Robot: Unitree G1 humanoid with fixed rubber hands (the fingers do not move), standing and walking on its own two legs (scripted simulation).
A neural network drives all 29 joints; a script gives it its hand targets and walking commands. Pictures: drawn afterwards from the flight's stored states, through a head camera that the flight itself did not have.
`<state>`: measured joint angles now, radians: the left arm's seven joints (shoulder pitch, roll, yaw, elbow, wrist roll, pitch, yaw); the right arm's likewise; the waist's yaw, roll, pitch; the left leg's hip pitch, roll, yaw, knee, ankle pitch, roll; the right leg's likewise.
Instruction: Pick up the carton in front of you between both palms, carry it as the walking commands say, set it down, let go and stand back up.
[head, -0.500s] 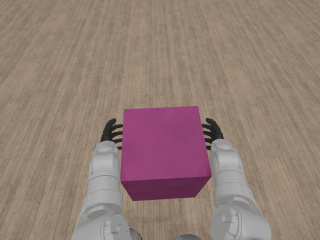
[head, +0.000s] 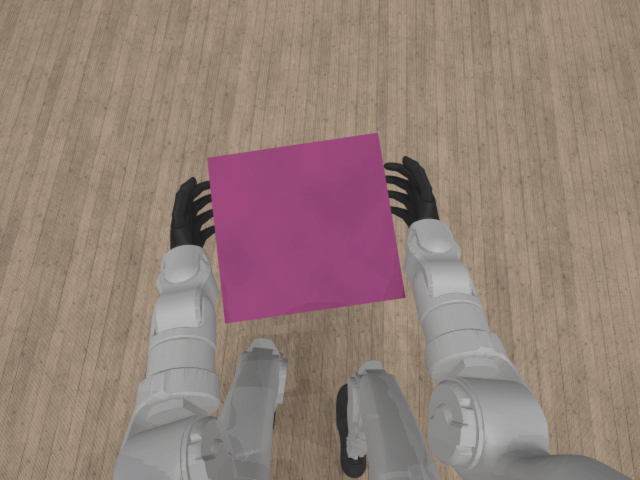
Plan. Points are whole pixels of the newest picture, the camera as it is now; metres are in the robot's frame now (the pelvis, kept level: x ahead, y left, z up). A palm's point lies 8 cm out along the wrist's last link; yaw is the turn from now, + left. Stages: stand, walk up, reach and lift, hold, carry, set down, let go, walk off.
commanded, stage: set down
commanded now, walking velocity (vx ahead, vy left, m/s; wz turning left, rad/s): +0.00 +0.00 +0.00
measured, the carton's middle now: (309, 238) +0.41 +0.05 -0.16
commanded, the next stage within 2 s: none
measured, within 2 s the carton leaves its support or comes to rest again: rests again in 1.74 s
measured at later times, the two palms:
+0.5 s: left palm (202, 254) +0.39 +0.22 -0.23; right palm (375, 222) +0.47 -0.06 -0.23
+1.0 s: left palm (207, 258) +0.41 +0.25 -0.36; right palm (348, 225) +0.51 -0.03 -0.38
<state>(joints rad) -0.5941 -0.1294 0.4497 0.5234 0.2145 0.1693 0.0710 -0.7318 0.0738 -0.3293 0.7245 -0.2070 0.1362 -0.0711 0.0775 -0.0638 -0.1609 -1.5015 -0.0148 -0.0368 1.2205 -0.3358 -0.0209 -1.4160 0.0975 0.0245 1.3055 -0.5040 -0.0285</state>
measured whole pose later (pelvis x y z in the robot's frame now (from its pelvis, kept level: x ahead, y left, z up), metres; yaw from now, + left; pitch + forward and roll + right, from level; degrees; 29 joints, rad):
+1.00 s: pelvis -0.05 +0.00 -0.22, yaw +0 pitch +46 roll +2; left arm -1.17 0.01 0.57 0.69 0.12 0.25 0.12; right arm -1.43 -0.23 -0.10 1.09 -0.09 0.20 -0.11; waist 0.20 -0.06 0.12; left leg -2.33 -0.01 -0.01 1.93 -0.40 -0.04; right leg -2.25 0.12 0.00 2.07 -0.61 -0.02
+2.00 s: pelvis -0.04 -0.01 -0.25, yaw +1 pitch +42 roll +5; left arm -1.24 0.16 0.64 0.98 0.09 0.13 0.00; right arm -1.51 -0.21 -0.06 1.21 -0.14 0.16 -0.03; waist 0.20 0.00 0.22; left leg -2.34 0.00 0.00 2.04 -0.44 -0.06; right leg -2.28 0.13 0.00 2.21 -0.66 -0.05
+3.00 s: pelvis -0.04 +0.01 -0.16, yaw +2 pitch +45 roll +0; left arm -0.99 0.11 0.35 0.68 -0.13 0.16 0.16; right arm -1.36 -0.42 -0.03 1.07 0.03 0.19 0.01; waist 0.21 -0.05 0.04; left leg -2.15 -0.04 0.00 1.76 -0.39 -0.01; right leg -2.05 0.07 0.01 1.89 -0.63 -0.01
